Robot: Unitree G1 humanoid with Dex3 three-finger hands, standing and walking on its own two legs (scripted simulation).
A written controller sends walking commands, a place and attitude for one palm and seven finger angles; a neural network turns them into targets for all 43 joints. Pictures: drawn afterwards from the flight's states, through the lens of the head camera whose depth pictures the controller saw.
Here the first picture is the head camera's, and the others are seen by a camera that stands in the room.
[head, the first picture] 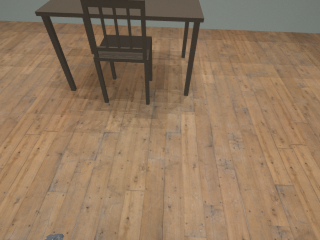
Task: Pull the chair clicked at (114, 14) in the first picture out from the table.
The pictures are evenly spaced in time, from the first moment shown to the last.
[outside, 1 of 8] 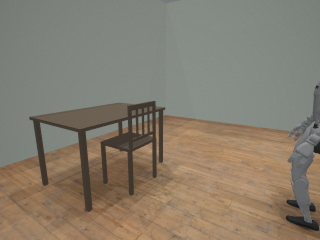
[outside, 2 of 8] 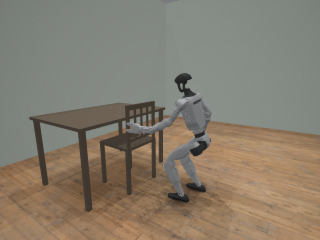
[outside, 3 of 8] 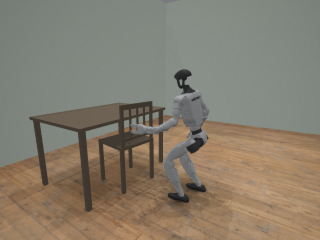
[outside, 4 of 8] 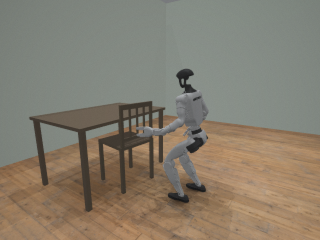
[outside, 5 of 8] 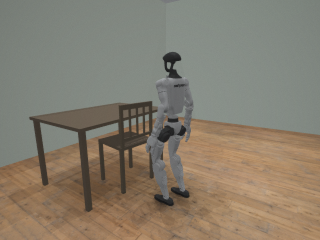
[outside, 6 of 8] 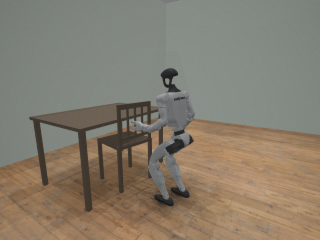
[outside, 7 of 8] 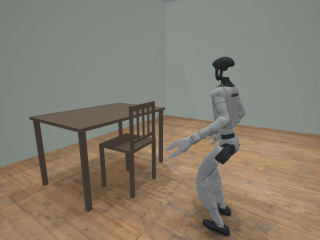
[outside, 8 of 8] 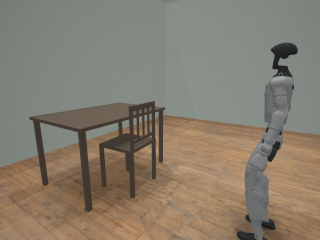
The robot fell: no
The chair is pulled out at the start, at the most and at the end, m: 0.00 0.02 0.02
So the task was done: no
